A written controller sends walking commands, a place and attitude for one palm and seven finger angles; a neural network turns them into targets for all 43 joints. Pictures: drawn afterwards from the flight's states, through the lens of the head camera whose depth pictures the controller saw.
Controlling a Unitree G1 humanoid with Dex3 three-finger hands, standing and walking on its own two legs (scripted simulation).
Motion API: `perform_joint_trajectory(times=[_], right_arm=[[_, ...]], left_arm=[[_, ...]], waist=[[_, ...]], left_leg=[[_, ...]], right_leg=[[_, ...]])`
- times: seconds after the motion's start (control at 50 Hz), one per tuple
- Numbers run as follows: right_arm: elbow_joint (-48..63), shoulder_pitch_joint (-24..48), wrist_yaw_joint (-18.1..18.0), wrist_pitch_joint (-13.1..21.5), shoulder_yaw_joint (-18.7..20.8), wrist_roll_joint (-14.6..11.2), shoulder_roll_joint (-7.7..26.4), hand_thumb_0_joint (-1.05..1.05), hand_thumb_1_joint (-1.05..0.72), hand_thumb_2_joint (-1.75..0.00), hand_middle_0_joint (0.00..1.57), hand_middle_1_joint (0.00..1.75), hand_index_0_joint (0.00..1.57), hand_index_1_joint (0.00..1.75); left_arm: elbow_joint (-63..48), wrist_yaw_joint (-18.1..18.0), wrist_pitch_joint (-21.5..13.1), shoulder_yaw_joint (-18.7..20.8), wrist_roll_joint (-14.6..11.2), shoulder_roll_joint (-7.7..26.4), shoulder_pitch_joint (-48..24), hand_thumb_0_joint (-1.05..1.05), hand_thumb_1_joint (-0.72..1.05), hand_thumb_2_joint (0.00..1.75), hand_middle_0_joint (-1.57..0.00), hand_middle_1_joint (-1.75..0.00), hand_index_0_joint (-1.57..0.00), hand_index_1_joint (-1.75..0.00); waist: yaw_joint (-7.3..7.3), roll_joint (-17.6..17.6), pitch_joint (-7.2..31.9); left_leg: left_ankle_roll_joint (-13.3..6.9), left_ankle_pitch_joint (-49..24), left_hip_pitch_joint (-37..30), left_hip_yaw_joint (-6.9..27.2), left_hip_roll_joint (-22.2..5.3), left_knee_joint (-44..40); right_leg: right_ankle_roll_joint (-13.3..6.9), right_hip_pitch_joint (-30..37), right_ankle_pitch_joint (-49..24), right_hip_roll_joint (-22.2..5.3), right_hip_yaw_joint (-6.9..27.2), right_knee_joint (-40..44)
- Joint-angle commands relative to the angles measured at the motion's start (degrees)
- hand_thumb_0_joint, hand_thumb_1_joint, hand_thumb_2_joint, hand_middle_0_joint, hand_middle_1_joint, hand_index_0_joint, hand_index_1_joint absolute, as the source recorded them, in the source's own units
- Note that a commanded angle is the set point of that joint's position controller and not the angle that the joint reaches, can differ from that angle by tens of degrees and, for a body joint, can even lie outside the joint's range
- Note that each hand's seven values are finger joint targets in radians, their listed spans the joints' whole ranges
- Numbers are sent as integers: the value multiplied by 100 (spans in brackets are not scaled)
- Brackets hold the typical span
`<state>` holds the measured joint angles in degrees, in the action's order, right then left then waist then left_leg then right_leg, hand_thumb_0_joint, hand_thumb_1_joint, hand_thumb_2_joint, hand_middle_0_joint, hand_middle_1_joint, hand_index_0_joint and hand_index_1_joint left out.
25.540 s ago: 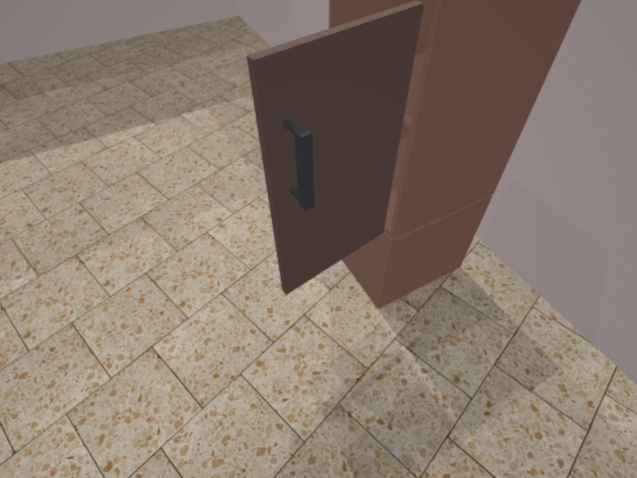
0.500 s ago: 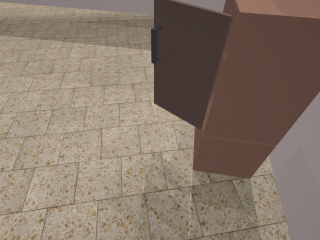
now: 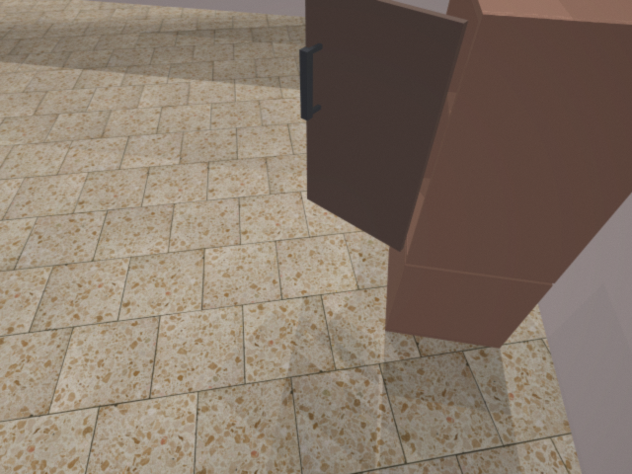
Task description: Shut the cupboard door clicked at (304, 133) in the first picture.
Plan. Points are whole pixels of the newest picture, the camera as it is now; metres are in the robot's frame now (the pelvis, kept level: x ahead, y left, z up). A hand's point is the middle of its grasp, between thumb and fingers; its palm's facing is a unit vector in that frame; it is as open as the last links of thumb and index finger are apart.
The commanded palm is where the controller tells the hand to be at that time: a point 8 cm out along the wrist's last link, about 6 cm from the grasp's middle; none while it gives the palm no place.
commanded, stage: look to check the result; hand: left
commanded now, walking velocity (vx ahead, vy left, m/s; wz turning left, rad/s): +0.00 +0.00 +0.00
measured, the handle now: (312, 82) +0.89 +0.06 +0.05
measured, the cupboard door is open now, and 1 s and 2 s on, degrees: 60 60 60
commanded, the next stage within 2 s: walk to a spot facing it in 0.08 s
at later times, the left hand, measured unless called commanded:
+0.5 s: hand out of the picture +0.01 +0.20 -0.20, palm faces +0.16 -0.96 -0.21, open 7.4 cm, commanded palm none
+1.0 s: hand out of the picture +0.00 +0.21 -0.16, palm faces +0.41 -0.85 -0.32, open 7.4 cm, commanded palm none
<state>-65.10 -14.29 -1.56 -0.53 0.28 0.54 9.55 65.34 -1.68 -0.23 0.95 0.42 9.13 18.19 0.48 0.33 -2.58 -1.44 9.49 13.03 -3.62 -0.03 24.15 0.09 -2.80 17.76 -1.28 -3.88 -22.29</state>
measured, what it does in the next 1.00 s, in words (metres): steps on the spot, turning left: right foot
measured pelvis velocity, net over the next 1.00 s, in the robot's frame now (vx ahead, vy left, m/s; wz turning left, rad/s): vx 0.00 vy -0.03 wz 0.46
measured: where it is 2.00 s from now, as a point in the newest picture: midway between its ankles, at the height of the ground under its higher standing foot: outside the picture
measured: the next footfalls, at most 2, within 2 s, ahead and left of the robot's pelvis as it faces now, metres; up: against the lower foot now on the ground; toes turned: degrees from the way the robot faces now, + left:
right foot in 0.90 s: +0.07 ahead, -0.15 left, +0.00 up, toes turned +24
left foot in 1.20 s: -0.03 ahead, +0.12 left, +0.00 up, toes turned +39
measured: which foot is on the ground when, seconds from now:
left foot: down 0.00-0.90, up 0.92-1.00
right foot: down 0.00-0.50, up 0.52-0.88, down 0.90-1.00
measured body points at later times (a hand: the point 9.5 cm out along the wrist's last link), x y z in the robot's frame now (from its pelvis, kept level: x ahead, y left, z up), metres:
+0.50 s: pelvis +0.01 +0.01 -0.02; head +0.03 +0.03 +0.42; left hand +0.01 +0.25 -0.18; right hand +0.04 -0.23 -0.17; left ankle +0.04 +0.10 -0.74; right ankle -0.06 -0.11 -0.74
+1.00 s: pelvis +0.00 -0.03 -0.01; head +0.06 -0.02 +0.44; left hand -0.03 +0.25 -0.13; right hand +0.18 -0.26 -0.16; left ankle -0.02 +0.08 -0.68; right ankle +0.03 -0.16 -0.74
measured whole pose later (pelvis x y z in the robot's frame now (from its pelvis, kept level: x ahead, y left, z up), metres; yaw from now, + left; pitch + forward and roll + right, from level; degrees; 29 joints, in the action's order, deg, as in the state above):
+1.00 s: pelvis +0.00 -0.03 -0.01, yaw +26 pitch +2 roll +0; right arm -51.8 -10.8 0.9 -4.7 6.0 1.6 16.0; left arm 49.2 -1.6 2.2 3.6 1.5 12.9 10.2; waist 2.2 2.3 -4.7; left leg 2.1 23.5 33.7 3.6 4.8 60.4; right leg 1.0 -14.0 18.3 -2.7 -1.9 -30.4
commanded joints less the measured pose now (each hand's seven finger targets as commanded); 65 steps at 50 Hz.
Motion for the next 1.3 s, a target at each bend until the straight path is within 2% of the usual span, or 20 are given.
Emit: perform_joint_trajectory(times=[0.0,0.28,0.42,0.46,0.48,0.5,0.52,0.58,0.82,0.84,0.88,0.9,0.94,1.0,1.08,1.14,1.16,1.18,1.2,1.28], right_arm=[[182,-209,-69,67,113,14,706,0,-90,-90,20,30,20,30],[390,-68,-17,-39,132,31,644,0,-90,-90,20,30,20,30],[994,186,101,-186,313,59,599,0,-90,-90,20,30,20,30],[1042,-229,130,-152,346,79,781,0,-90,-90,20,30,20,30],[1061,-525,108,-116,399,145,1152,0,-90,-90,20,30,20,30],[1000,-801,54,-119,477,151,1444,0,-90,-90,20,30,20,30],[952,-832,14,-135,502,142,1580,0,-90,-90,20,30,20,30],[1237,-257,-11,-59,463,160,1346,0,-90,-90,20,30,20,30],[1656,390,92,-244,668,141,1464,0,-90,-90,20,30,20,30],[1713,505,108,-264,669,99,1376,0,-90,-90,20,30,20,30],[1881,402,161,-274,660,61,805,0,-90,-90,20,30,20,30],[1894,211,205,-302,669,141,985,0,-90,-90,20,30,20,30],[1805,59,261,-309,640,118,916,0,-90,-90,20,30,20,30],[1944,502,307,-233,508,41,796,0,-90,-90,20,30,20,30],[2074,961,340,-197,387,16,692,0,-90,-90,20,30,20,30],[1928,353,333,-149,448,39,1016,0,-90,-90,20,30,20,30],[1867,-37,306,-90,569,97,1529,0,-90,-90,20,30,20,30],[1763,-516,246,-82,721,87,2092,0,-90,-90,20,30,20,30],[1626,-780,164,-109,722,81,2109,0,-90,-90,20,30,20,30],[1871,141,67,-62,537,157,1596,0,-90,-90,20,30,20,30]], left_arm=[[-100,-49,-45,94,19,680,361,0,90,90,-20,-30,-20,-30],[-313,-74,64,221,22,835,251,0,90,90,-20,-30,-20,-30],[-936,-98,105,470,127,1170,-180,0,90,90,-20,-30,-20,-30],[-1109,-63,129,500,94,1242,-322,0,90,90,-20,-30,-20,-30],[-1242,-46,154,475,24,1014,-124,0,90,90,-20,-30,-20,-30],[-1413,-63,196,412,12,895,-236,0,90,90,-20,-30,-20,-30],[-1491,-74,275,431,50,921,-613,0,90,90,-20,-30,-20,-30],[-1601,28,183,447,98,850,-838,0,90,90,-20,-30,-20,-30],[-1729,23,231,484,75,995,-50,0,90,90,-20,-30,-20,-30],[-1682,6,200,529,88,1191,254,0,90,90,-20,-30,-20,-30],[-1948,-67,155,631,220,1932,-226,0,90,90,-20,-30,-20,-30],[-2204,-87,212,565,126,1858,-1117,0,90,90,-20,-30,-20,-30],[-2222,-92,68,491,127,1309,-1306,0,90,90,-20,-30,-20,-30],[-2000,-71,-9,473,141,1362,-721,0,90,90,-20,-30,-20,-30],[-1798,-44,31,577,155,1713,-35,0,90,90,-20,-30,-20,-30],[-1860,-2,50,571,95,1695,-169,0,90,90,-20,-30,-20,-30],[-2010,21,78,542,54,1465,-83,0,90,90,-20,-30,-20,-30],[-2265,43,80,382,39,1041,-254,0,90,90,-20,-30,-20,-30],[-2460,10,139,367,75,1100,-710,0,90,90,-20,-30,-20,-30],[-2229,121,162,427,74,998,-924,0,90,90,-20,-30,-20,-30]], waist=[[3,-12,-217],[-51,-131,-168],[-19,-880,-355],[210,31,-169],[246,1255,14],[371,1952,323],[443,1434,390],[167,318,192],[-169,981,490],[-322,713,507],[-263,-1527,83],[196,-817,4],[321,-1178,143],[47,-1175,170],[-285,-1305,244],[95,-992,556],[268,314,1027],[512,1842,1288],[662,980,1198],[286,978,594]], left_leg=[[-72,-788,-472,638,-613,-376],[2,-1062,163,609,-475,173],[181,1435,1242,107,-342,2107],[-17,-668,349,463,-520,926],[-536,-2591,-88,1879,-1257,245],[-1050,-2554,-376,3200,-1915,-559],[-1022,-866,-75,3468,-1998,-891],[-873,691,350,2983,-1570,-1003],[-408,1126,1059,2633,-577,-854],[-193,1348,1551,2441,-290,-530],[481,2135,2674,791,839,3171],[374,2017,2291,927,429,4254],[382,1590,2277,787,71,4774],[487,1653,2120,260,-36,3524],[388,1566,1443,-251,104,1895],[227,170,-65,-141,80,424],[-218,-1744,-1258,1134,-962,192],[-1184,-4481,-1962,2877,-2370,166],[-1431,-4279,-1721,2769,-2473,232],[-842,-352,-521,2173,-1390,-264]], right_leg=[[-211,-723,-741,-507,438,606],[-217,-405,-1198,-765,189,141],[-969,-362,-2929,-2028,186,-306],[-399,-890,-2614,-1520,-480,-1580],[102,-1546,-974,-725,-782,-2650],[211,-2066,2087,-109,-350,-3831],[116,-2267,2007,-183,324,-4431],[188,-2584,818,-316,601,-4314],[179,-687,371,357,159,-1027],[89,-26,115,198,309,-168],[-1030,-671,1679,-2629,3146,1616],[-1058,-1480,928,-2566,2396,1228],[-856,-1254,-358,-1840,1529,651],[-767,-196,-3414,-1645,489,-251],[-567,198,-4392,-1713,221,-745],[-121,-523,-3696,-1571,-227,-1740],[252,-1685,-1970,-1137,-561,-2835],[512,-2956,2132,-459,-411,-4042],[396,-3136,2136,-478,218,-4491],[382,-2907,1070,-438,349,-3987]])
